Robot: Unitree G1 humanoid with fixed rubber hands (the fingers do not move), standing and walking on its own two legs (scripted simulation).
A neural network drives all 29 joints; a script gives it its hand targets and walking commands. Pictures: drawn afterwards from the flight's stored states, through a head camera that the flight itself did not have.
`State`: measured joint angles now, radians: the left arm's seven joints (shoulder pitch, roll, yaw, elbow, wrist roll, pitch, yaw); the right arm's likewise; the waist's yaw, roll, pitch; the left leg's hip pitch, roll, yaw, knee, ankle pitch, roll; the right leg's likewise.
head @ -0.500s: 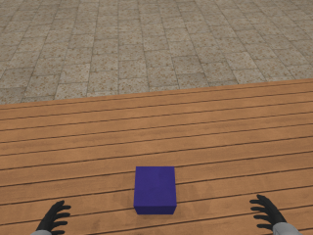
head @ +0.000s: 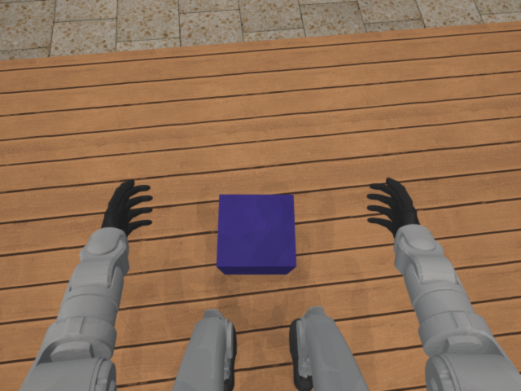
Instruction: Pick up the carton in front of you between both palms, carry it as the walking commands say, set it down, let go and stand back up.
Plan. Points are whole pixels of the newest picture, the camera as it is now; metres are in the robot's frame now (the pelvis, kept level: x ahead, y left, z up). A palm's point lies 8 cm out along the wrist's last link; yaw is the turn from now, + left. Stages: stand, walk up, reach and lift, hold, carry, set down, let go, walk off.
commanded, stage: reach and lift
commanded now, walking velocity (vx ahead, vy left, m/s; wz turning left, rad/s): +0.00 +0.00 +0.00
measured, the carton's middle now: (256, 238) +0.44 +0.01 -0.55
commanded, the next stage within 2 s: none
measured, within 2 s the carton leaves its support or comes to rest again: leaves its support in 2.00 s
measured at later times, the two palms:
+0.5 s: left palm (165, 199) +0.46 +0.20 -0.21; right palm (350, 199) +0.45 -0.19 -0.21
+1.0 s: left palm (187, 229) +0.45 +0.20 -0.43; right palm (326, 228) +0.44 -0.18 -0.43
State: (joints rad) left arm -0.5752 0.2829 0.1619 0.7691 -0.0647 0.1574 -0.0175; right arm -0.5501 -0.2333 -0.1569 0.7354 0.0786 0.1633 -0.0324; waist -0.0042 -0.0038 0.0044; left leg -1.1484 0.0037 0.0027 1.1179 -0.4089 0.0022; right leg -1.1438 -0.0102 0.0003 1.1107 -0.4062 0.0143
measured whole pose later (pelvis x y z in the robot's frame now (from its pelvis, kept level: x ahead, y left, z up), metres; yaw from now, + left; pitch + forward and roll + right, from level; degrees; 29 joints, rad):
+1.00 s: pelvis -0.07 +0.00 -0.27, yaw -1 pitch +42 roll -1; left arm -1.25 0.37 0.09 1.08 -0.23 0.03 0.09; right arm -1.23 -0.29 -0.10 1.03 0.22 0.04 -0.15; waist 0.00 -0.01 0.17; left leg -2.26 0.01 -0.02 2.05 -0.51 0.00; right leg -2.26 0.00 0.00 2.03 -0.51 0.02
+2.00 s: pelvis -0.07 +0.00 -0.31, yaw -1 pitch +37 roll -2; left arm -1.43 0.31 -0.06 1.22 -0.27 0.02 0.16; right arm -1.40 -0.25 -0.07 1.19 0.28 0.01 -0.20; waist 0.00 -0.03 0.28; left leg -2.32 0.00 -0.02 2.18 -0.51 0.00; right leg -2.30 0.02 0.01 2.17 -0.51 0.03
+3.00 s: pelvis -0.01 -0.01 -0.08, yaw +3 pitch +33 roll -1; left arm -0.65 -0.05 0.35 0.62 0.16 0.32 0.05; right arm -0.64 0.10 -0.39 0.61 -0.15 0.31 -0.07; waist 0.00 -0.01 -0.26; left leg -1.52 -0.05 -0.06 1.43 -0.49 -0.02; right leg -1.50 0.06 0.05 1.44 -0.53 0.02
